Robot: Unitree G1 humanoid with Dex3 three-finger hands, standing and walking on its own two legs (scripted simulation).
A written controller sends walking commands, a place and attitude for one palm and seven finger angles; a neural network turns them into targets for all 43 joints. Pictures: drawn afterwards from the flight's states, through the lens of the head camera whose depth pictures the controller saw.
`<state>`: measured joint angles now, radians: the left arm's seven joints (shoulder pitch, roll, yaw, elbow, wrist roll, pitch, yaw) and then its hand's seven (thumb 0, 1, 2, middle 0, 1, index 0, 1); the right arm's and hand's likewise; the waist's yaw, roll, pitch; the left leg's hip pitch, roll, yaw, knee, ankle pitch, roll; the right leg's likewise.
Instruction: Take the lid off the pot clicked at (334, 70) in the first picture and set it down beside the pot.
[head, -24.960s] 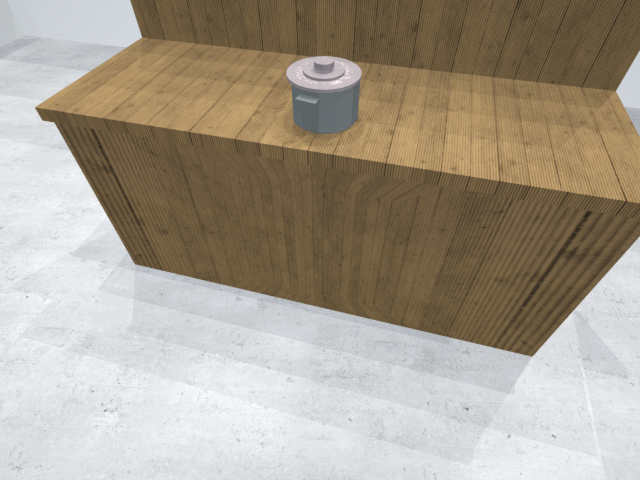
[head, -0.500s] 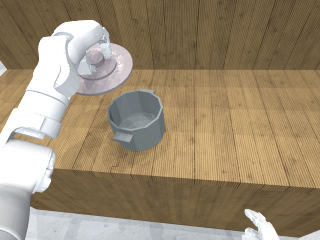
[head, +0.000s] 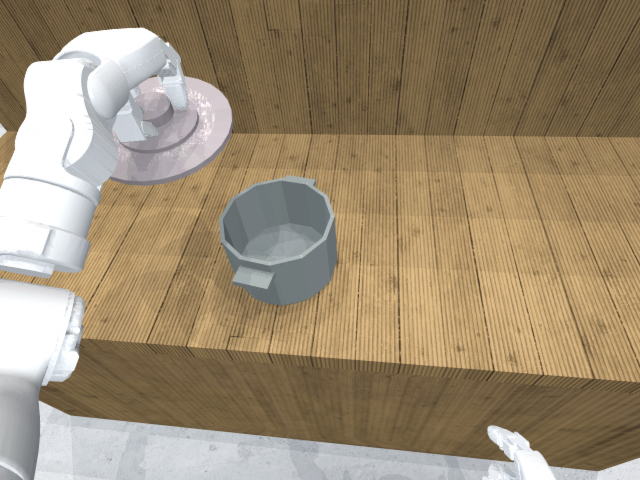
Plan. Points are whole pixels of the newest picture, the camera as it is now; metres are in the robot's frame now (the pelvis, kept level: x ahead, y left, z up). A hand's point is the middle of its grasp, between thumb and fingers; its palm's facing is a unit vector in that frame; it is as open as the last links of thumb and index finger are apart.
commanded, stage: move the lid sideways beside the pot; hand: left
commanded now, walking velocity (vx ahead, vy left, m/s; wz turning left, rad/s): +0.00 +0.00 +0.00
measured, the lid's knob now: (151, 110) +0.49 +0.20 +0.23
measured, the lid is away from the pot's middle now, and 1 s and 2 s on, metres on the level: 0.13 0.25 0.24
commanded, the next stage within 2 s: lower the lid onto the table in 1.06 s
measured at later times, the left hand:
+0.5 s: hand (89, 120) +0.45 +0.25 +0.24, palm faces -0.19 +0.02 -0.98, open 7.6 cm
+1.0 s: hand (32, 120) +0.44 +0.31 +0.25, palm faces -0.20 +0.00 -0.98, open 7.6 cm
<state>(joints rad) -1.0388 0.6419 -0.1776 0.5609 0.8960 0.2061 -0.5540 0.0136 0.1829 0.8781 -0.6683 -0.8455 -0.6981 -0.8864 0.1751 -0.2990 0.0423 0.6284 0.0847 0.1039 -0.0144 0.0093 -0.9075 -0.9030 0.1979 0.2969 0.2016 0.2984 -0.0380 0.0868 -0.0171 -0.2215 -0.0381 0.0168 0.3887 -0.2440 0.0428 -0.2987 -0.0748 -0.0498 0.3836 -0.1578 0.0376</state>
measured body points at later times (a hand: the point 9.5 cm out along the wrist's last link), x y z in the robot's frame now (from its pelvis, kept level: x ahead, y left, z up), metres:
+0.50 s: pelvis +0.00 +0.00 +0.00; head +0.04 -0.02 +0.45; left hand +0.45 +0.25 +0.29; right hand +0.14 -0.25 -0.12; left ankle -0.03 +0.09 -0.74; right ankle +0.02 -0.15 -0.74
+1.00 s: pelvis +0.00 +0.01 +0.00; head +0.05 -0.01 +0.45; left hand +0.45 +0.31 +0.30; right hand +0.12 -0.26 -0.13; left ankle -0.03 +0.09 -0.74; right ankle +0.02 -0.15 -0.74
